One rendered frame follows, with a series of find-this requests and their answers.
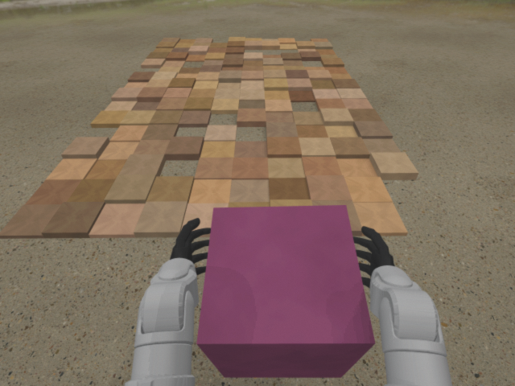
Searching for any robot right hand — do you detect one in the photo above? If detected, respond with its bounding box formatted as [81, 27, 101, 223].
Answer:
[353, 226, 395, 287]

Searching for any carton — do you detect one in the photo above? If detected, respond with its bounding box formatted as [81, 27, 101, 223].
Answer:
[196, 205, 375, 378]

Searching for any right robot forearm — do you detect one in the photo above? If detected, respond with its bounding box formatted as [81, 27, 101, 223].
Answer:
[369, 265, 452, 386]

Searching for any robot left hand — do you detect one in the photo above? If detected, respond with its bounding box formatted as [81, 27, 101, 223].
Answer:
[170, 218, 211, 275]

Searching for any left robot forearm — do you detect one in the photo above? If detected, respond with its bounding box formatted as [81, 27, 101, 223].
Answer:
[125, 258, 199, 386]

